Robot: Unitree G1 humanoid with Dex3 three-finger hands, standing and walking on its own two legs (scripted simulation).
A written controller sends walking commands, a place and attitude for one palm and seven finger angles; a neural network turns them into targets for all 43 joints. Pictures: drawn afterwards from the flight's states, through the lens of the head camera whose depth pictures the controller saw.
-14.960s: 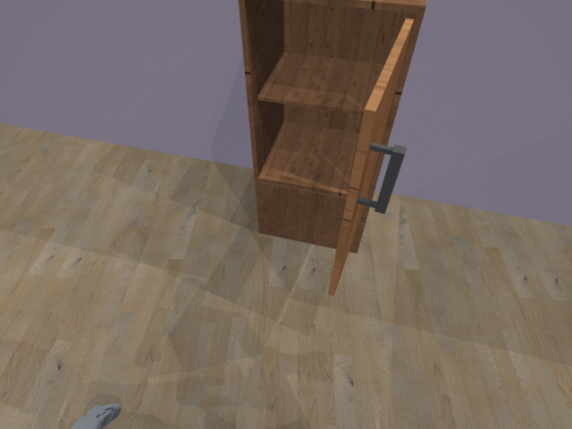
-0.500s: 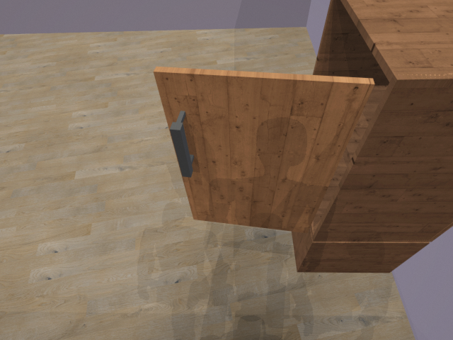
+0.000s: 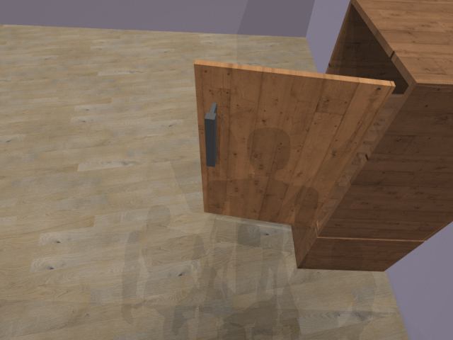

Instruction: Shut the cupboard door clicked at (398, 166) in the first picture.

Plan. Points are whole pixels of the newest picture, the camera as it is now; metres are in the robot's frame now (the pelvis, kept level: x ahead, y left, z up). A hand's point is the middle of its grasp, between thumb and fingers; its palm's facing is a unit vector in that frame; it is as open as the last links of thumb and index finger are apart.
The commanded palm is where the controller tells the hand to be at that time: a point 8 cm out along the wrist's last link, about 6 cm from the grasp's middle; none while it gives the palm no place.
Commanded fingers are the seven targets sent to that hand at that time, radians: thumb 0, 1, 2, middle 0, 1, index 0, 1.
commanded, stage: come to a stop and stand still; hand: left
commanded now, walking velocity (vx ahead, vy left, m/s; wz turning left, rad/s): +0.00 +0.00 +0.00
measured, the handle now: (212, 135) +0.56 +0.08 +0.01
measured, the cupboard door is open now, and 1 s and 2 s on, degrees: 83 83 83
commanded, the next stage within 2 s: look again from close up in 0.48 s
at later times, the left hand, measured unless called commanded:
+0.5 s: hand out of the picture -0.05 +0.14 -0.18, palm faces +0.05 -0.99 -0.14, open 7.4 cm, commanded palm none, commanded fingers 0.00 0.90 0.90 -0.20 -0.30 -0.20 -0.30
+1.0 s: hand out of the picture -0.02 +0.17 -0.18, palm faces +0.03 -0.98 -0.21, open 7.4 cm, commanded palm none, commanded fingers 0.00 0.90 0.90 -0.20 -0.30 -0.20 -0.30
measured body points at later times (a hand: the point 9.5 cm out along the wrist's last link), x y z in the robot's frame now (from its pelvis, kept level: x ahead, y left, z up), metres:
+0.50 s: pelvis -0.03 -0.01 +0.00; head -0.02 -0.01 +0.45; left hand -0.05 +0.19 -0.16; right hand -0.06 -0.22 -0.16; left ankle -0.01 +0.08 -0.74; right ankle -0.04 -0.12 -0.74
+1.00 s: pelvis -0.02 +0.00 +0.00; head -0.02 -0.01 +0.45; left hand -0.02 +0.22 -0.16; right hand -0.02 -0.22 -0.17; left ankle -0.01 +0.08 -0.74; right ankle -0.04 -0.12 -0.74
